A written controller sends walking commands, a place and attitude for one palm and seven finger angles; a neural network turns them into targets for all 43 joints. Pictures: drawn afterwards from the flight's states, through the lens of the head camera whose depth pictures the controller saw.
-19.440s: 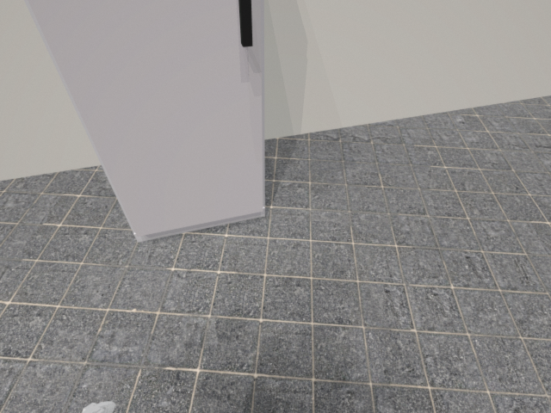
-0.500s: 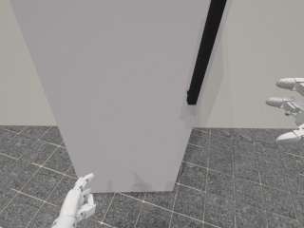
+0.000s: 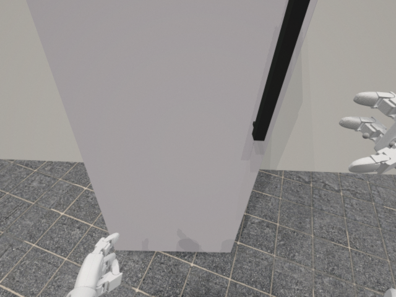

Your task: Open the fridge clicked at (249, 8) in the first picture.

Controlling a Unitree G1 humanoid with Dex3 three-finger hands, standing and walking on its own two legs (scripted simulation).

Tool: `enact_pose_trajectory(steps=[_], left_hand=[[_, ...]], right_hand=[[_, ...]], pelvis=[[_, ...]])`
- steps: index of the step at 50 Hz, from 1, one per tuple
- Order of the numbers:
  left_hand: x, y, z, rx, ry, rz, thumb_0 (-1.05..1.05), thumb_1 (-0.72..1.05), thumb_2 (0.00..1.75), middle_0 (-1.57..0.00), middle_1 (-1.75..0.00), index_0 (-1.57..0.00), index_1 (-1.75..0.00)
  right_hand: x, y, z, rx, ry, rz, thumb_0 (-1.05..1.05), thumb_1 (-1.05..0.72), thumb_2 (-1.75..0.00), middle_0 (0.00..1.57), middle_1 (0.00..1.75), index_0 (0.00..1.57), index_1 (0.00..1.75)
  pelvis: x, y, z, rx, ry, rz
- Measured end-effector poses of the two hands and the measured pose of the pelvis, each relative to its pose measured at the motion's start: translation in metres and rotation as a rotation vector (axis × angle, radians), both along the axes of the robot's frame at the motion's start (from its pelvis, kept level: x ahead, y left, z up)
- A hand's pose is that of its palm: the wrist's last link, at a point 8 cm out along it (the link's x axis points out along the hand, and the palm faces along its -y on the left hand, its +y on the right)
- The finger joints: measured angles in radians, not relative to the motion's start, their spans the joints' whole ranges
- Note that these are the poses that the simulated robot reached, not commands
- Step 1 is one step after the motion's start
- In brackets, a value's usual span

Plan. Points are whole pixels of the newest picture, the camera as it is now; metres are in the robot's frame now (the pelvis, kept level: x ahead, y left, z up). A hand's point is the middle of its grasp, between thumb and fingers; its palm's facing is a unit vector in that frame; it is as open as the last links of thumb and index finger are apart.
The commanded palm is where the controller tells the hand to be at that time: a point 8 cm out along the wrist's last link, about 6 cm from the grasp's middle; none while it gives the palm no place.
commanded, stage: move the hooked fingers beside the handle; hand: right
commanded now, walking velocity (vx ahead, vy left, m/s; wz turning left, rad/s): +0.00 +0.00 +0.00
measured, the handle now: (273, 72) +0.51 -0.14 +0.26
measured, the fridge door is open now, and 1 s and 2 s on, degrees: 0 0 0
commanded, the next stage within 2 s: none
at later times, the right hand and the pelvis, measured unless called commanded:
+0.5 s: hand (338, 121) +0.37 -0.24 +0.24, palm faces +0.03 +1.00 -0.01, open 13.9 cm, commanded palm +0.34 -0.29 +0.24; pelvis +0.00 +0.00 +0.00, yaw +1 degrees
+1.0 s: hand (313, 104) +0.42 -0.21 +0.24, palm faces +0.01 +1.00 +0.01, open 14.0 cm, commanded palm +0.40 -0.27 +0.23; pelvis +0.00 +0.00 +0.00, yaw +1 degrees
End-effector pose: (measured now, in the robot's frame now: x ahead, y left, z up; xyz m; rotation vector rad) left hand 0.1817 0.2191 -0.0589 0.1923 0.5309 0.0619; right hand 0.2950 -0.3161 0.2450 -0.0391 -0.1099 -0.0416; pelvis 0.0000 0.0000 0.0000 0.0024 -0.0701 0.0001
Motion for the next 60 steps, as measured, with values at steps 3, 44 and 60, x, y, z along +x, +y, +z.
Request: enact_pose_trajectory(steps=[3,44,60], left_hand=[[-0.003,0.006,-0.002,0.000,0.013,0.015,0.01,0.90,0.90,-0.20,-0.30,-0.20,-0.30],[-0.047,0.028,-0.021,0.047,0.150,0.133,0.01,0.90,0.90,-0.20,-0.30,-0.20,-0.30],[-0.093,0.041,-0.034,0.062,0.282,0.208,0.01,0.90,0.90,-0.21,-0.30,-0.20,-0.30]], right_hand=[[0.002,-0.006,-0.008,0.003,0.049,-0.033,-0.01,0.50,-0.30,0.30,1.20,0.31,1.20],[0.085,0.041,-0.011,0.020,0.103,0.021,-0.01,0.50,-0.30,0.30,1.20,0.30,1.20],[0.119,0.041,-0.018,0.008,0.159,-0.016,-0.01,0.50,-0.30,0.30,1.20,0.30,1.20]], pelvis=[[0.001,0.001,0.000,-0.001,0.005,0.002],[-0.001,-0.001,0.000,0.000,0.045,0.007],[-0.001,-0.001,0.000,0.001,0.077,0.020]])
